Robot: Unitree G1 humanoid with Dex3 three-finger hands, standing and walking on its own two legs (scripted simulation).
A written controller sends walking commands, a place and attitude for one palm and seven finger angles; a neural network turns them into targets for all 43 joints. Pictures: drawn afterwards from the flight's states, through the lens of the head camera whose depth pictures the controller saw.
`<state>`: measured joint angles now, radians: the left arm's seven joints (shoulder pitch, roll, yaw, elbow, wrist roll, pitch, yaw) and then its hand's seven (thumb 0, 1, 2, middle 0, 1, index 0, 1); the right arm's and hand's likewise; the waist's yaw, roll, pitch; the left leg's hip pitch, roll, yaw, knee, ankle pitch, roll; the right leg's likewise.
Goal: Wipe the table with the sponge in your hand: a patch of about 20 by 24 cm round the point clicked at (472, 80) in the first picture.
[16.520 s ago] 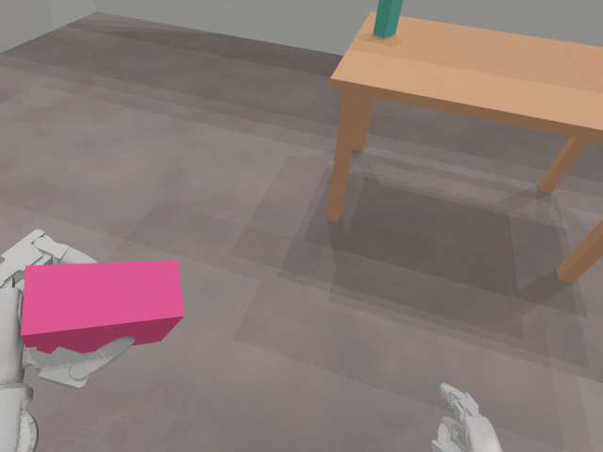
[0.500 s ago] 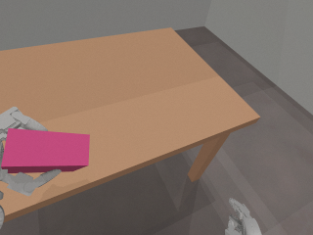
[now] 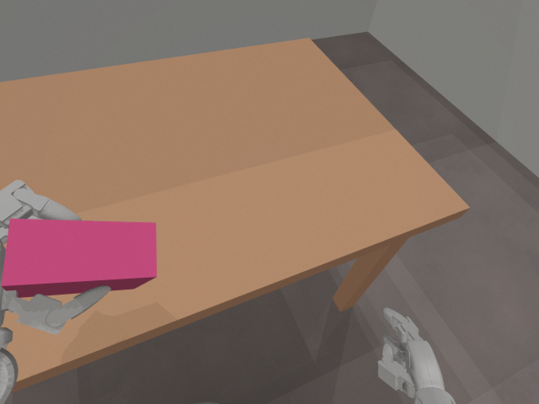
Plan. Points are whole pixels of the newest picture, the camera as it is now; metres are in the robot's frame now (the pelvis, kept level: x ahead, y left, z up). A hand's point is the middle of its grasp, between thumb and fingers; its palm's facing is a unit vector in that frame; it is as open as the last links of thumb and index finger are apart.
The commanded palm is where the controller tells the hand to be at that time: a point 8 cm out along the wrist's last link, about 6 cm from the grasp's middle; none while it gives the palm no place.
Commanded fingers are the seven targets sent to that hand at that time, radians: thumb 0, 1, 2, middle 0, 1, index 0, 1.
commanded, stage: come to a stop and stand still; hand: left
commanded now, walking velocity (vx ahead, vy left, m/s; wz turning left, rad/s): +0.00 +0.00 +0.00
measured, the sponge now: (105, 260) +0.24 +0.22 +0.13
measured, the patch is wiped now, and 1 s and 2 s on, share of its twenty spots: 0.00 0.00 0.00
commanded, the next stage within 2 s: look again from close up in 0.20 s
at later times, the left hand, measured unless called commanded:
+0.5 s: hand (68, 260) +0.22 +0.24 +0.15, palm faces +0.36 -0.84 -0.40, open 10.1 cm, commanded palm +0.16 +0.27 +0.18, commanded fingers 0.00 0.10 1.30 -1.20 -1.60 -1.20 -1.60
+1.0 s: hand (92, 293) +0.20 +0.22 +0.11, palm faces +0.24 -0.75 -0.61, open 10.1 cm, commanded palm +0.17 +0.27 +0.18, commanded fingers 0.00 0.10 1.30 -1.20 -1.60 -1.20 -1.60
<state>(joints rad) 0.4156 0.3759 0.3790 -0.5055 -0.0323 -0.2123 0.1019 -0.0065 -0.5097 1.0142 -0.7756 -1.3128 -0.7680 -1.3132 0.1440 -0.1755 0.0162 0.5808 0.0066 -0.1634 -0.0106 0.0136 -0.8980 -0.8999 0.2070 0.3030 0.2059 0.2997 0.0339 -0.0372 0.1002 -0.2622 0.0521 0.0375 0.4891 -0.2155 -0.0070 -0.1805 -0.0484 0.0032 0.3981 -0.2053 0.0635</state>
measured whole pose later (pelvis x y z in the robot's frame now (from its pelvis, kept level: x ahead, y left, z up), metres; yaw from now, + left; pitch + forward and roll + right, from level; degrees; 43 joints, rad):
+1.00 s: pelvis +0.00 -0.03 -0.01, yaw +1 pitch -2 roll +0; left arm 0.42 0.43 0.24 -0.42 0.11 0.11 0.03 -0.01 -0.51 1.02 -0.78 -1.31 -0.77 -1.31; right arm 0.15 -0.23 0.03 0.60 -0.01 -0.14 -0.04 0.02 -0.90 -0.90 0.21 0.30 0.21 0.30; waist 0.04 0.04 0.04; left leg -0.26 0.05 0.02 0.52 -0.23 -0.04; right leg -0.22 -0.06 -0.01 0.55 -0.29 0.03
